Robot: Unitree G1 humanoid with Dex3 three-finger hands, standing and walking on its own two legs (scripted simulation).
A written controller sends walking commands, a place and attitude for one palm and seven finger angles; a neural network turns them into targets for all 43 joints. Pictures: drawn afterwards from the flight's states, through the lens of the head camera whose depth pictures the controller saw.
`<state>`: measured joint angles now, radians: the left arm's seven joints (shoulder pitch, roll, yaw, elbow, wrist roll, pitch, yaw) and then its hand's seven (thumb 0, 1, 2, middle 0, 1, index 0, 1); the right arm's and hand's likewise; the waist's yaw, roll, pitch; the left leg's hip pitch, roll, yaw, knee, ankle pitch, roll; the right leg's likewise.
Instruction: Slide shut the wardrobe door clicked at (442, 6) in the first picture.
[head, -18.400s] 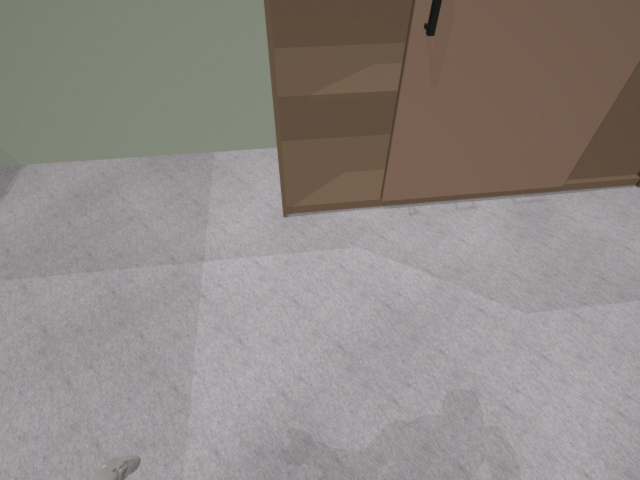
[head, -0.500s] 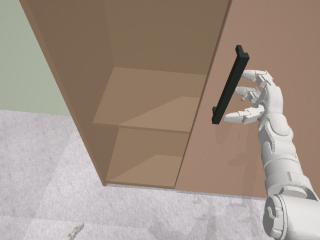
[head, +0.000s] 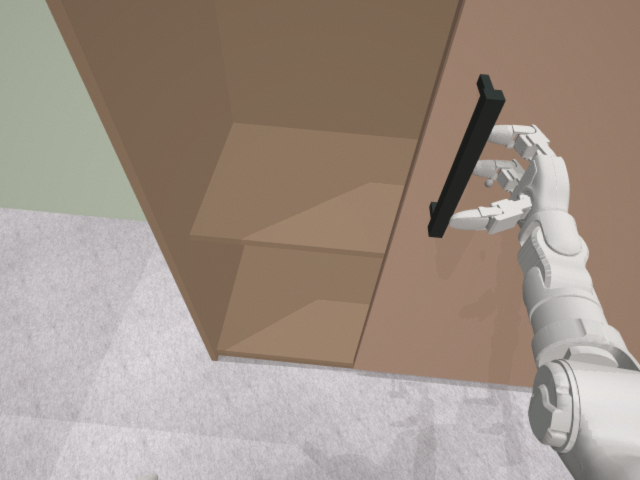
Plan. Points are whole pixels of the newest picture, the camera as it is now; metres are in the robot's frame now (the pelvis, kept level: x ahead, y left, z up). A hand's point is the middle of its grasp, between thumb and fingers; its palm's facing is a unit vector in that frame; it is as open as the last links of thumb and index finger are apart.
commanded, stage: slide the fingers in behind the handle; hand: right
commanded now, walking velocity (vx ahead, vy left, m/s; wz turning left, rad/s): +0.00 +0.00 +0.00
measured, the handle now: (457, 165) +0.50 -0.11 +0.14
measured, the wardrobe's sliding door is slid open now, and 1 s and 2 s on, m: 0.43 0.43 0.43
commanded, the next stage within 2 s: grip the handle and tug to test in 1.56 s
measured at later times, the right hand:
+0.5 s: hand (469, 191) +0.44 -0.12 +0.15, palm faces +0.00 +1.00 -0.02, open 14.0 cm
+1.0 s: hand (450, 189) +0.45 -0.10 +0.14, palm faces -0.01 +1.00 -0.01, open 14.0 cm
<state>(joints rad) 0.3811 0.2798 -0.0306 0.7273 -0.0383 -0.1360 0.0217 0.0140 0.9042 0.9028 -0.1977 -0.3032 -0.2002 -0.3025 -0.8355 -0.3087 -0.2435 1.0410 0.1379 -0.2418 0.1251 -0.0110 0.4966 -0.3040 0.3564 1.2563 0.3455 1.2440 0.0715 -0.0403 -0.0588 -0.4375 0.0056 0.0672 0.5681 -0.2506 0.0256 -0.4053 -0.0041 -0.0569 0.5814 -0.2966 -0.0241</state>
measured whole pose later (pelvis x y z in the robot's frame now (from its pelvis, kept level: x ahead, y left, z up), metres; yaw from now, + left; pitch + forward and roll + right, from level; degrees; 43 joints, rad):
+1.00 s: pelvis +0.02 +0.01 +0.00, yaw +1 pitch +5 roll +0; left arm 0.33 0.26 -0.02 0.70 -0.04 -0.11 0.01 0.01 0.90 0.90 -0.20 -0.30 -0.20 -0.30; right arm -0.66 -0.18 -0.17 0.76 0.14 -0.13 0.03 -0.01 0.50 -0.30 0.31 1.21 0.30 1.20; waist 0.04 -0.05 -0.05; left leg -0.36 -0.01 0.06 0.53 -0.26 0.04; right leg -0.31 -0.02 -0.07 0.52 -0.30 -0.01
